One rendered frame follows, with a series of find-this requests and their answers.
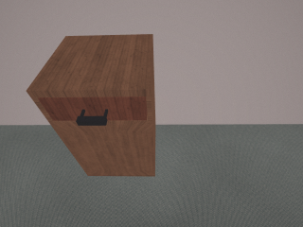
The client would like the drawer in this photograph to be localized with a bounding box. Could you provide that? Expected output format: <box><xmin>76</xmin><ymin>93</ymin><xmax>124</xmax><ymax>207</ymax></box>
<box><xmin>38</xmin><ymin>96</ymin><xmax>148</xmax><ymax>121</ymax></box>

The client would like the cabinet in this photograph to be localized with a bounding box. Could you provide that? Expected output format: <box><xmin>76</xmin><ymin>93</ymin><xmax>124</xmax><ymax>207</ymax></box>
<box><xmin>27</xmin><ymin>34</ymin><xmax>156</xmax><ymax>177</ymax></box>

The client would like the handle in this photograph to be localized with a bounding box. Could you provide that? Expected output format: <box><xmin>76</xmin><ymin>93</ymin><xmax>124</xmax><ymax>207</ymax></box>
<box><xmin>76</xmin><ymin>109</ymin><xmax>108</xmax><ymax>126</ymax></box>

